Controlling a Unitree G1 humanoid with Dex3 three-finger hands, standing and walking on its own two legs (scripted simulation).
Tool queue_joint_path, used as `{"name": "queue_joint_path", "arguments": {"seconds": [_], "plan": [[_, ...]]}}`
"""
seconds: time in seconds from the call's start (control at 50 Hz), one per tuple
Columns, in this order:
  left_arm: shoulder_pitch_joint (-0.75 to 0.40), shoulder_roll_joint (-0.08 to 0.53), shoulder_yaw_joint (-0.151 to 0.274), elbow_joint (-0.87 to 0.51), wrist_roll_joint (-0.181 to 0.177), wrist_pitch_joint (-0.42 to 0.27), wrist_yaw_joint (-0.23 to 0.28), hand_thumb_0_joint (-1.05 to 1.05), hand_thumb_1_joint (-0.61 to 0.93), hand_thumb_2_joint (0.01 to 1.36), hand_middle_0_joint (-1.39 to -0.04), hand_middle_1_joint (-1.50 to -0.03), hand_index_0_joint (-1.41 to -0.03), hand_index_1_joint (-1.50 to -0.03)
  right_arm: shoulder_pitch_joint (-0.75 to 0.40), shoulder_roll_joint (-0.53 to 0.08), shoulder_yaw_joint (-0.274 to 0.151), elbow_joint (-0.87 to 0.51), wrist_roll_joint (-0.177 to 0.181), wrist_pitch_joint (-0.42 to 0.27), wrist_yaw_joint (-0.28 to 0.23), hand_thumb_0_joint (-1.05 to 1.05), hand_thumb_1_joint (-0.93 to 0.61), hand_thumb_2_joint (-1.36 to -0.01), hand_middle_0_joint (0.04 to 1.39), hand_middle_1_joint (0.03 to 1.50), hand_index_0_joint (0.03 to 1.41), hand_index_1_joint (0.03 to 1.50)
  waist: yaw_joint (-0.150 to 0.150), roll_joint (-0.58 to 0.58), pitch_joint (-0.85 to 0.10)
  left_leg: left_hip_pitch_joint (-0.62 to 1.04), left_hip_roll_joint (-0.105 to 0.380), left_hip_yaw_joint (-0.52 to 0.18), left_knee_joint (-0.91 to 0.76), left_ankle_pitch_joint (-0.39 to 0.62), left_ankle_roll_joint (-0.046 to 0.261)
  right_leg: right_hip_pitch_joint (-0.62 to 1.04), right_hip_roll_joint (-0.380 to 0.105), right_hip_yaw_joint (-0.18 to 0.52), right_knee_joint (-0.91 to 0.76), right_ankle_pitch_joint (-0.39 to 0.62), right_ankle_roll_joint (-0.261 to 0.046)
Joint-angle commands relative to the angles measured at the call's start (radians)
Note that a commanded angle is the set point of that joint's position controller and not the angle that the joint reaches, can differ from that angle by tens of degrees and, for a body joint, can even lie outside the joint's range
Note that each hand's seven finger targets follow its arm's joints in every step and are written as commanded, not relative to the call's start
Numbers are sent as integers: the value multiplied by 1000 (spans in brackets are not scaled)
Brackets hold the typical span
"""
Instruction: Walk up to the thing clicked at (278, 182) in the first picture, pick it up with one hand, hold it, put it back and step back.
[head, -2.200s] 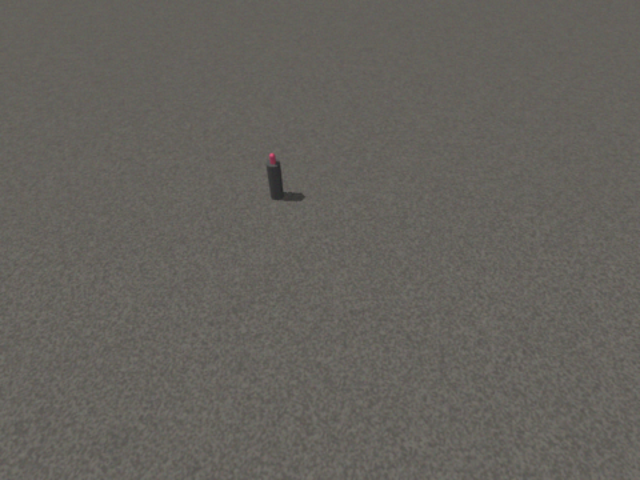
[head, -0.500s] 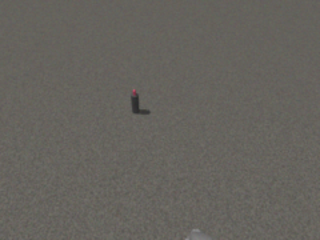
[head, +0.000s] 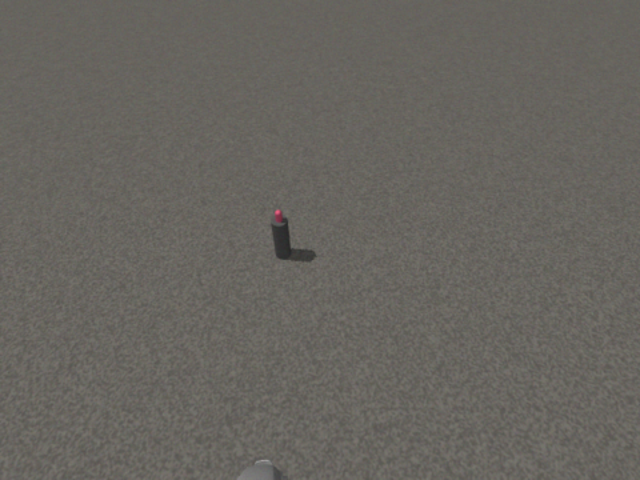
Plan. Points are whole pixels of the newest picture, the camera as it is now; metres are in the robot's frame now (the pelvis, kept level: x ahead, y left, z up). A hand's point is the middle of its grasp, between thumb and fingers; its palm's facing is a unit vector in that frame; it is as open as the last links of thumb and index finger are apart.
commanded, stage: walk up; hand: left
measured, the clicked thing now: (280, 233) +1.08 +0.20 -0.64
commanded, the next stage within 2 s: none
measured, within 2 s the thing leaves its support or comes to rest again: neither
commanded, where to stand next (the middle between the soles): +0.72 -0.04 m, yaw +0 degrees
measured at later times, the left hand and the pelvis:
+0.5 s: hand (178, 352) +0.35 +0.27 -0.14, palm faces -0.13 -0.92 -0.36, open 7.4 cm; pelvis +0.23 +0.00 -0.01, yaw -2 degrees
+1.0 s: hand (194, 308) +0.45 +0.27 -0.16, palm faces -0.03 -0.93 -0.35, open 7.4 cm; pelvis +0.42 -0.01 -0.01, yaw +0 degrees
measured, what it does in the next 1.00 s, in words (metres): walks ahead: left foot, then right foot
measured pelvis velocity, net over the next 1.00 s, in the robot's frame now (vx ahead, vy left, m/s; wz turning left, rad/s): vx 0.42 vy -0.01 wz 0.00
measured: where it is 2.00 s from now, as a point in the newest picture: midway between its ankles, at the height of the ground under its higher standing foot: (344, 343)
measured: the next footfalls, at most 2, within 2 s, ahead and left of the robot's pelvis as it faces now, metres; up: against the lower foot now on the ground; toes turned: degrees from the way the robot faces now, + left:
left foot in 0.10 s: +0.20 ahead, +0.15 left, +0.00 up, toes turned +6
right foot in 0.52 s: +0.40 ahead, -0.13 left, +0.00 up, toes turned -6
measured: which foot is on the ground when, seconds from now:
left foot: up 0.00-0.08, down 0.10-0.54, up 0.56-0.92, down 0.94-1.00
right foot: down 0.00-0.12, up 0.14-0.50, down 0.52-0.98, up 1.00-1.00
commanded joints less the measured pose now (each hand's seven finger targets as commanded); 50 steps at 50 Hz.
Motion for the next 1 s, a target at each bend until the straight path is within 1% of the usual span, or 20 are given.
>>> {"name": "queue_joint_path", "arguments": {"seconds": [0.0,0.06,0.08,0.1,0.12,0.18,0.24,0.42,0.48,0.5,0.52,0.54,0.58,0.64,0.82,0.9,0.92,0.94,0.96,0.98], "plan": [[-59,300,90,-104,-5,-30,1,0,900,900,-200,-300,-200,-300,36,-173,-73,-54,0,-28,2,0,-900,-900,200,300,200,300,-15,-148,-30,245,-16,54,-124,122,-7,-254,-241,195,-239,-308,-164],[-54,246,66,-98,8,-20,3,0,900,900,-200,-300,-200,-300,162,-217,-95,-10,-5,-44,-16,0,-900,-900,200,300,200,300,-96,10,-63,482,-77,89,-170,5,19,-366,-159,119,24,-302,-116],[-25,192,48,-100,7,-19,5,0,900,900,-200,-300,-200,-300,268,-271,-111,9,-11,-52,-32,0,-900,-900,200,300,200,300,-155,202,-103,582,31,-108,-329,-229,67,-435,-85,50,362,-160,-80],[43,128,31,-98,-17,-16,9,0,900,900,-200,-300,-200,-300,265,-346,-117,-25,-18,-65,-43,0,-900,-900,200,300,200,300,-122,329,-102,622,305,-649,-552,-415,155,-619,64,56,648,-262,-10],[40,247,54,-75,-11,-10,28,0,900,900,-200,-300,-200,-300,195,-373,-123,-51,22,-60,-45,0,-900,-900,200,300,200,300,-106,190,-77,543,374,-751,-594,-419,248,-604,2,162,722,-263,-28],[61,253,53,-17,-24,-12,30,0,900,900,-200,-300,-200,-300,83,-259,-77,-70,21,-61,-55,0,-900,-900,200,300,200,300,-40,68,-28,424,220,-317,-501,6,189,-493,-80,200,634,-100,-7],[78,233,54,-7,-23,-1,11,0,900,900,-200,-300,-200,-300,77,-246,-66,-74,22,-64,-54,0,-900,-900,200,300,200,300,-24,145,-46,391,175,-133,-480,269,190,-400,-93,135,521,-65,24],[-53,187,62,-57,-11,9,-19,0,900,900,-200,-300,-200,-300,52,-267,-68,-102,23,-44,-55,0,-900,-900,200,300,200,300,-32,107,-53,331,132,-13,-410,243,168,-174,-60,15,142,104,0],[104,236,93,-6,-8,-2,-4,0,900,900,-200,-300,-200,-300,49,-215,-47,-113,22,-34,-60,0,-900,-900,200,300,200,300,61,-48,-123,194,70,42,-95,252,118,151,-16,18,69,63,-26],[204,301,123,5,-1,-11,9,0,900,900,-200,-300,-200,-300,92,-158,-24,-120,21,-35,-58,0,-900,-900,200,300,200,300,107,-233,-177,50,0,89,188,119,86,298,-130,186,-37,-126,-62],[229,391,134,-24,-7,-20,23,0,900,900,-200,-300,-200,-300,122,-129,-8,-135,34,-31,-55,0,-900,-900,200,300,200,300,97,-359,-201,-160,-133,63,391,-250,40,369,-423,718,-223,-233,-164],[174,390,125,-33,-21,-19,24,0,900,900,-200,-300,-200,-300,50,-231,-37,-111,22,-18,-67,0,-900,-900,200,300,200,300,100,-215,-137,-165,-76,-45,469,-276,39,235,-453,785,-242,-283,-248],[88,318,107,-49,-30,-18,34,0,900,900,-200,-300,-200,-300,47,-221,-37,-71,38,-17,-61,0,-900,-900,200,300,200,300,54,-130,-31,-146,-37,-97,450,-152,45,101,-354,512,-226,-129,-214],[33,260,87,-66,-25,-25,32,0,900,900,-200,-300,-200,-300,131,-202,-39,-19,25,-8,-41,0,-900,-900,200,300,200,300,-10,-182,-3,-33,-10,-57,297,-57,21,-51,-249,286,-245,-36,-170],[71,283,92,-105,-7,-30,20,0,900,900,-200,-300,-200,-300,-36,-159,-48,-71,3,-24,-11,0,-900,-900,200,300,200,300,38,-146,-21,66,-29,37,-138,64,0,-45,-253,186,-208,-83,-176],[67,252,67,-111,-11,-16,22,0,900,900,-200,-300,-200,-300,63,-177,-59,-38,3,-45,-25,0,-900,-900,200,300,200,300,-43,-49,-84,365,-99,82,-284,68,35,-127,-200,100,47,144,-121],[85,208,49,-117,-14,-17,25,0,900,900,-200,-300,-200,-300,166,-226,-76,-15,-5,-52,-37,0,-900,-900,200,300,200,300,-87,73,-156,525,-32,-44,-330,-22,76,-205,-141,45,277,211,-79],[106,148,34,-130,-30,-14,26,0,900,900,-200,-300,-200,-300,220,-320,-100,-37,-18,-55,-48,0,-900,-900,200,300,200,300,-110,253,-193,668,222,-473,-441,-163,175,-446,-6,-9,547,-30,-9],[111,235,57,-102,-24,-2,42,0,900,900,-200,-300,-200,-300,205,-358,-113,-54,13,-50,-49,0,-900,-900,200,300,200,300,-110,191,-181,652,351,-657,-494,-160,300,-518,-16,74,648,-300,-13],[67,264,53,-95,-14,0,48,0,900,900,-200,-300,-200,-300,171,-320,-103,-54,25,-43,-53,0,-900,-900,200,300,200,300,-92,57,-108,543,316,-559,-474,-70,292,-516,-51,150,695,-269,-13]]}}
